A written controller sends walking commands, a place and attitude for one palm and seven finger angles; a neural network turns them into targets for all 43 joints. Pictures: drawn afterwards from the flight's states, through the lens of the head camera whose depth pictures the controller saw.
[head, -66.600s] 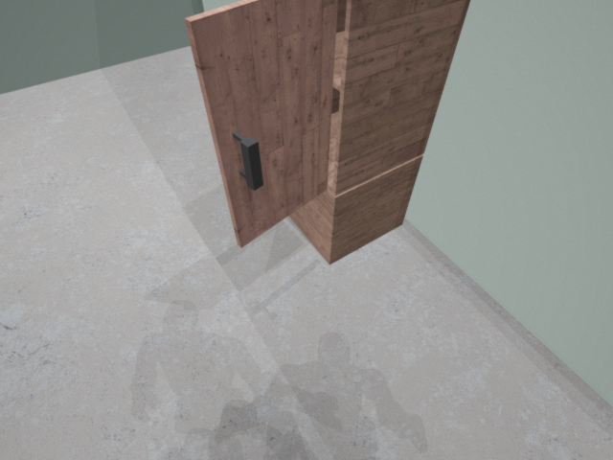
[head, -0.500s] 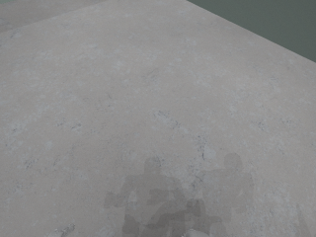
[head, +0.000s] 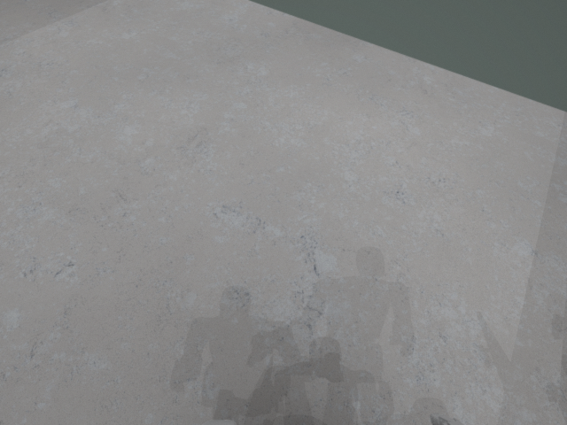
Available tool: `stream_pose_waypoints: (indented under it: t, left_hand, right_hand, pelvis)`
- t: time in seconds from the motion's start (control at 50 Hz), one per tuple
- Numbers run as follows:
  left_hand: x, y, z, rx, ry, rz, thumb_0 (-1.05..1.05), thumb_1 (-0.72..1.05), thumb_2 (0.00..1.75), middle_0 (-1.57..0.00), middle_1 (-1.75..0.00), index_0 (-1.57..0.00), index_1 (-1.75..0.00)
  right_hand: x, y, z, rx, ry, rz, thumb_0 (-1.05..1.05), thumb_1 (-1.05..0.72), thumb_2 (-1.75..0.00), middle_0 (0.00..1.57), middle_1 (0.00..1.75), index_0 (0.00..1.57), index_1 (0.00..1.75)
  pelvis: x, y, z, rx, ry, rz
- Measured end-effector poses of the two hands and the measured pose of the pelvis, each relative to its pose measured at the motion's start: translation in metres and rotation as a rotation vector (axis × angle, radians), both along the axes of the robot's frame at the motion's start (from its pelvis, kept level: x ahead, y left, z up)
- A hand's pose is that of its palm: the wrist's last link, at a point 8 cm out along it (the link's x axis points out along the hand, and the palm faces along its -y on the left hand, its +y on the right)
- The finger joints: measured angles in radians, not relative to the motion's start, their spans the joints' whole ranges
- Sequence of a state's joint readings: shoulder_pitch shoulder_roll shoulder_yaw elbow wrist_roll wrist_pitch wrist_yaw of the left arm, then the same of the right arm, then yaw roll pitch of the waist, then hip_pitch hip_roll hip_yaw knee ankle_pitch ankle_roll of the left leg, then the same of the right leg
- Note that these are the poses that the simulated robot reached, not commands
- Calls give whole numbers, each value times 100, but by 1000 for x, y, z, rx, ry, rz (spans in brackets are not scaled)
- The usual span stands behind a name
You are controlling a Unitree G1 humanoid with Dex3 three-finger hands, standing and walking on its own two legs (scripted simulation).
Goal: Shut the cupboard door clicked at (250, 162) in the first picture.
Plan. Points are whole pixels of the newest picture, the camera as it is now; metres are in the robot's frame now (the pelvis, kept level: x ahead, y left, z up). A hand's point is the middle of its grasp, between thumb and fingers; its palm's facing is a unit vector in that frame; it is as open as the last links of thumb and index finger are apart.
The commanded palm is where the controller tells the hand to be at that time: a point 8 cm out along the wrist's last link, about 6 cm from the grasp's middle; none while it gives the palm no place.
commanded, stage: turn to face it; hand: left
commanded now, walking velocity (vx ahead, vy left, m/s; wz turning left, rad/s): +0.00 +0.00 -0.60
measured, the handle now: out of the picture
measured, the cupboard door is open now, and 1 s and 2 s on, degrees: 34 34 34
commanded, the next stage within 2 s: none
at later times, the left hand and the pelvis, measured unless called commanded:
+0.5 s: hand (206, 385) +0.19 +0.14 -0.16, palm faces -0.32 -0.91 -0.27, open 7.4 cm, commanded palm none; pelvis +0.00 -0.02 -0.02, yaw -19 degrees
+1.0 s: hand (215, 384) +0.20 +0.13 -0.18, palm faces -0.49 -0.85 -0.20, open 7.4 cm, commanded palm none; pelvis +0.04 -0.02 +0.00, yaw -35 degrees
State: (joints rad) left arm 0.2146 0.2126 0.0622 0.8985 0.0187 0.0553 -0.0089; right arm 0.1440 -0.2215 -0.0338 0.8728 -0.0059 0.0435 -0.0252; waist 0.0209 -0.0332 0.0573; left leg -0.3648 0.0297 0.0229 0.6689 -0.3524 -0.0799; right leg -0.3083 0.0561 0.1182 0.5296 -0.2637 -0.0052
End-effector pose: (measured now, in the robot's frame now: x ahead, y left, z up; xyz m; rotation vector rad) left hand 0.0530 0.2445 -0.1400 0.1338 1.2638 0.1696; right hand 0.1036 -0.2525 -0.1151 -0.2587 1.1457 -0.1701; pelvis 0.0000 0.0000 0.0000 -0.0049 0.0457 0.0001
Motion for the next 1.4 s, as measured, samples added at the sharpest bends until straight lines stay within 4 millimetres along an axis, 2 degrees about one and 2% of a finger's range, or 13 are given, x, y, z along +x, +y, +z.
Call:
stream_pose_waypoints:
  t: [0.08, 0.18, 0.26, 0.36, 0.46, 0.54, 0.72, 0.88, 1.0, 1.12, 1.24, 1.32, 1.4]
  left_hand:
    - [10, 19, -11, -9, 31, -35, 1, 91, 90, -20, -30, -20, -30]
    - [34, 31, -2, -3, 28, -103, 1, 91, 90, -20, -30, -20, -30]
    - [58, 30, 5, 9, 10, -163, 1, 91, 90, -20, -30, -20, -30]
    - [96, 5, 11, 22, -30, -262, 1, 91, 90, -20, -30, -19, -30]
    - [135, -41, 16, 45, -106, -382, 1, 91, 90, -20, -30, -19, -30]
    - [145, -72, 21, 66, -153, -442, 0, 91, 90, -20, -30, -20, -30]
    - [133, -101, 27, 45, -63, -508, 0, 91, 90, -20, -30, -20, -30]
    - [138, -92, 11, 19, 5, -534, 0, 91, 90, -21, -30, -20, -30]
    - [165, -71, -12, 19, 59, -570, 1, 91, 90, -21, -30, -20, -30]
    - [203, -77, -3, 22, 49, -660, 1, 91, 90, -20, -30, -20, -30]
    - [238, -113, 5, 27, 12, -774, 1, 91, 90, -20, -30, -19, -30]
    - [256, -159, 10, 25, -38, -871, 1, 91, 90, -20, -30, -19, -30]
    - [268, -213, 12, 20, -135, -970, 1, 91, 90, -20, -30, -19, -30]
  right_hand:
    - [-5, 17, 6, -18, -34, -15, 1, -90, -89, 20, 29, 20, 30]
    - [-29, 26, 14, -21, -7, -69, 1, -90, -89, 21, 30, 21, 30]
    - [-56, 23, 12, -10, 24, -144, 1, -90, -89, 21, 30, 21, 30]
    - [-100, 10, 0, 15, 80, -253, 1, -90, -89, 21, 30, 21, 30]
    - [-145, -16, -26, 53, 131, -367, 1, -90, -89, 21, 30, 21, 30]
    - [-165, -37, -41, 63, 170, -435, 1, -90, -89, 21, 30, 21, 30]
    - [-145, -55, -14, 62, 72, -493, 1, -91, -89, 20, 29, 20, 30]
    - [-110, -53, -2, 23, 3, -525, 1, -90, -89, 20, 29, 20, 30]
    - [-93, -37, 6, -34, -57, -554, 1, -90, -89, 20, 29, 20, 30]
    - [-114, -15, 16, -34, -10, -617, 1, -90, -89, 21, 30, 21, 30]
    - [-160, 2, 9, 2, 47, -751, 1, -90, -89, 21, 30, 21, 30]
    - [-200, 10, -5, 41, 94, -850, 1, -90, -89, 21, 30, 21, 30]
    - [-243, 11, -31, 86, 131, -945, 1, -90, -89, 21, 30, 21, 30]
  pelvis:
    - [2, 14, -3, -13, -5, -55]
    - [5, 19, 6, -37, -13, -120]
    - [6, 19, 9, -43, -18, -174]
    - [6, 8, 6, -34, -24, -239]
    - [5, -15, -8, -8, -30, -309]
    - [3, -28, -13, -2, -36, -347]
    - [7, -41, 8, 31, -12, -447]
    - [26, -32, 6, 14, 6, -534]
    - [45, -16, -4, -3, 13, -608]
    - [53, -13, 6, -37, 5, -690]
    - [55, -20, 8, -44, -1, -777]
    - [52, -32, 2, -36, -9, -832]
    - [44, -53, -14, -10, -22, -884]
